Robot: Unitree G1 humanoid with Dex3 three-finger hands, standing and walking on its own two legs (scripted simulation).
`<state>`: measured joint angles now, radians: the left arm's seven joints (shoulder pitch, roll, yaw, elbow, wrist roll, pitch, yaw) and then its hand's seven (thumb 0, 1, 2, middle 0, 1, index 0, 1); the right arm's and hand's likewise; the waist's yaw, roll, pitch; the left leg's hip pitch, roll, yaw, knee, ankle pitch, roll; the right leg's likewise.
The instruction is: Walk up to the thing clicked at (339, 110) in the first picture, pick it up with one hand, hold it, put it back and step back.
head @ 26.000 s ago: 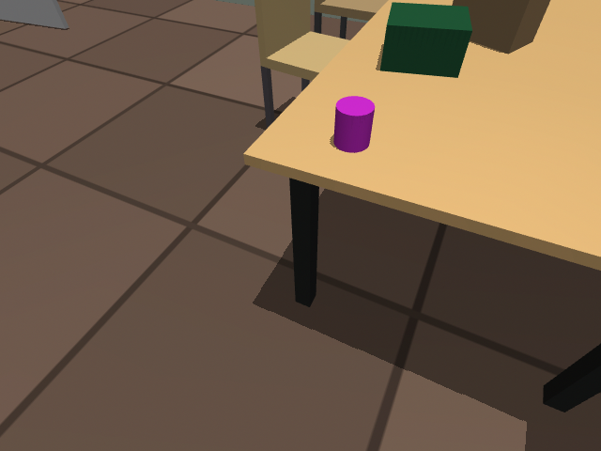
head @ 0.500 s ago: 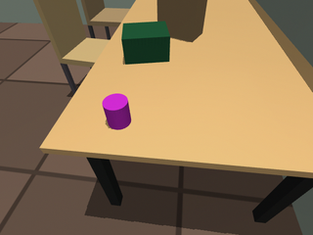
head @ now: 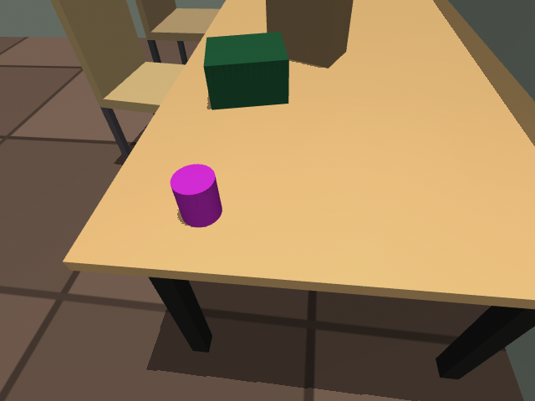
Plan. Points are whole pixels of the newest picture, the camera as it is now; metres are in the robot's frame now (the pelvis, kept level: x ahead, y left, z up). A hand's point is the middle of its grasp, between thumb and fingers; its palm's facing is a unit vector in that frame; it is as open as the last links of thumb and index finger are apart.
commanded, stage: home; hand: left
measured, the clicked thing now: (197, 196) +0.50 +0.17 +0.01
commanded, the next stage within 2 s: stand in 0.48 s
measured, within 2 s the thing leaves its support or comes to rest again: neither
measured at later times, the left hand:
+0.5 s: hand out of the picture +0.08 +0.25 -0.15, palm faces -0.04 -0.93 -0.36, open 17.5 cm
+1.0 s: hand out of the picture +0.08 +0.24 -0.15, palm faces -0.05 -0.93 -0.35, open 10.0 cm
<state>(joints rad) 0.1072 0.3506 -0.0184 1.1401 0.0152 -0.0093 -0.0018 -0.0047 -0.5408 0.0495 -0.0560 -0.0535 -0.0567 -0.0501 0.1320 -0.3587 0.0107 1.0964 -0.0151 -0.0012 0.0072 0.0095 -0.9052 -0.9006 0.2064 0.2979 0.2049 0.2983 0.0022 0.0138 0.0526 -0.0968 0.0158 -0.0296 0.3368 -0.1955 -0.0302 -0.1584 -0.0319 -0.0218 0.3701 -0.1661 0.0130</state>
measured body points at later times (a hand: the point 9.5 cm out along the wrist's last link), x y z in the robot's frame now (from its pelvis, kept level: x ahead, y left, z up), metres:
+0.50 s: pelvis +0.01 -0.01 +0.00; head +0.01 -0.01 +0.45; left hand +0.09 +0.29 -0.13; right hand +0.07 -0.31 -0.14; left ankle +0.00 +0.14 -0.75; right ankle +0.02 -0.13 -0.75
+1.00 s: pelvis +0.01 -0.01 +0.00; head +0.01 -0.02 +0.45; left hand +0.08 +0.29 -0.13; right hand +0.07 -0.31 -0.14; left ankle +0.00 +0.14 -0.75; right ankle +0.02 -0.13 -0.75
